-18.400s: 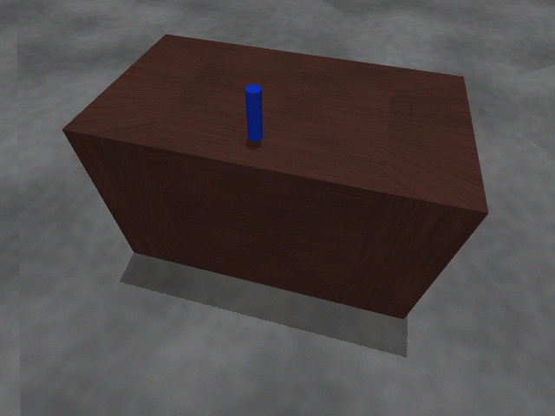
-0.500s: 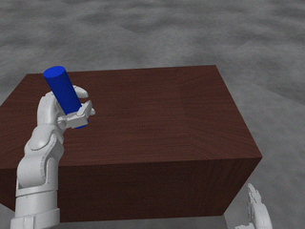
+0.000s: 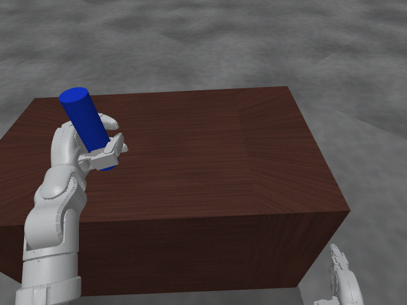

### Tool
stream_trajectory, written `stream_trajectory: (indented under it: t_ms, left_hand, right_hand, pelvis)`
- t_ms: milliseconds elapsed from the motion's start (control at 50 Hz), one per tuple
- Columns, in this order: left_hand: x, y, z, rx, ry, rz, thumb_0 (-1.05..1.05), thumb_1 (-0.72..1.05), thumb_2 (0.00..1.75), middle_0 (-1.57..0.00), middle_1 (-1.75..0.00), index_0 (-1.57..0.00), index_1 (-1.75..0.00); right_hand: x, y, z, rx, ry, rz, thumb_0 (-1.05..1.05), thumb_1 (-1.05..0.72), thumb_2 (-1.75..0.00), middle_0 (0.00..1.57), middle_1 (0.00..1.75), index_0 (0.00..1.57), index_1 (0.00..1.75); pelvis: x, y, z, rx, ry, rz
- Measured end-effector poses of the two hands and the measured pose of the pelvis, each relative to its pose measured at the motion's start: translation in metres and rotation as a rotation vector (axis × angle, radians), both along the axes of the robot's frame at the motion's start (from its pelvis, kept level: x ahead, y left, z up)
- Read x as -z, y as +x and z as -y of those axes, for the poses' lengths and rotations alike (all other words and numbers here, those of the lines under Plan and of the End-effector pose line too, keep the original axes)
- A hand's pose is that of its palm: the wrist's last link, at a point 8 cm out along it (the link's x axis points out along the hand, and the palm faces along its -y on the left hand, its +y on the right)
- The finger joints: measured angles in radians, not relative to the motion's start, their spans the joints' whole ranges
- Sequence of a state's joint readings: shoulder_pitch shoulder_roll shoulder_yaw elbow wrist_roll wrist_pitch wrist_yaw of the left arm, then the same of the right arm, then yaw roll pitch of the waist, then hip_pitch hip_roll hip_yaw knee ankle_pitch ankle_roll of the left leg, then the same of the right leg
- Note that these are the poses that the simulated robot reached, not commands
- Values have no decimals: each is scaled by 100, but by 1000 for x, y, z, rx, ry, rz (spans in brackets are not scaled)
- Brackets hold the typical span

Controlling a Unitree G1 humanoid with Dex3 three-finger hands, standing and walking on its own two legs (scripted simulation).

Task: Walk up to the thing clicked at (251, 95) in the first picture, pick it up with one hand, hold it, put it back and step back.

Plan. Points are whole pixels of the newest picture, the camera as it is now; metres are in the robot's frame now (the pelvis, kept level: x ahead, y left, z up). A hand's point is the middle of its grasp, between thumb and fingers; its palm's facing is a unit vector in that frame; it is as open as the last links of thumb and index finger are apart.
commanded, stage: crouch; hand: left
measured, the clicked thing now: (92, 133) +0.34 +0.19 +0.21
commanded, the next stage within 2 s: lower in 1.32 s
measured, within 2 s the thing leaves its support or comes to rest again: neither
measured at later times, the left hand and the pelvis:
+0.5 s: hand (117, 156) +0.37 +0.19 +0.12, palm faces +0.17 -0.98 +0.02, open 5.1 cm; pelvis -0.01 +0.00 +0.00, yaw +0 degrees
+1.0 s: hand (120, 156) +0.43 +0.21 +0.06, palm faces +0.18 -0.98 +0.01, open 5.1 cm; pelvis -0.01 +0.01 -0.02, yaw -2 degrees
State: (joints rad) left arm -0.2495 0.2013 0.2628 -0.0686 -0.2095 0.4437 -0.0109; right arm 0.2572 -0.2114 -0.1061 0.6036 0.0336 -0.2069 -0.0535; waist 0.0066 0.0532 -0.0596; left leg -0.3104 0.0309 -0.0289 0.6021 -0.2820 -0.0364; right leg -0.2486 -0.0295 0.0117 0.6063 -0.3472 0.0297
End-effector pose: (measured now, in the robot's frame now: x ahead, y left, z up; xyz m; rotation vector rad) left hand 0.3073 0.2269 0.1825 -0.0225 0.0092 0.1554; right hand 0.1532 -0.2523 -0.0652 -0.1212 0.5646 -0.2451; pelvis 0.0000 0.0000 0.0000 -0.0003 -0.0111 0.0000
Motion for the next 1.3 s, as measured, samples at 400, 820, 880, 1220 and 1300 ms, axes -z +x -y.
stream_trajectory:
  t_ms: [400, 820, 880, 1220, 1300]
  left_hand:
    - [42, 21, -10, -24, -15, -80, -1, 18, 115, -102, -114, -103, -115]
    - [104, 77, -28, -23, -1, -56, -1, 18, 115, -102, -113, -103, -114]
    - [110, 81, -31, -22, 3, -59, -1, 18, 115, -102, -113, -103, -114]
    - [135, 103, -37, -14, 9, -48, -1, 18, 115, -102, -113, -103, -114]
    - [139, 107, -37, -15, 4, -47, -1, 18, 115, -102, -113, -103, -114]
  right_hand:
    - [6, -6, -3, -22, -5, -50, -2, 56, -5, 5, 5, 5, 5]
    - [7, -27, 16, 51, -86, -119, -2, 54, -5, 5, 5, 5, 5]
    - [8, -27, 14, 49, -87, -129, -2, 54, -5, 5, 5, 5, 5]
    - [7, -25, 7, 23, -109, -133, -1, 53, -6, 5, 5, 6, 5]
    - [6, -25, 4, 15, -113, -130, -1, 53, -6, 5, 5, 6, 5]
  pelvis:
    - [2, -4, 3, -3, 1, -24]
    - [16, -8, -3, 25, -10, -137]
    - [19, -8, -4, 25, -11, -152]
    - [31, -5, -7, 30, -21, -219]
    - [34, -5, -8, 29, -24, -229]
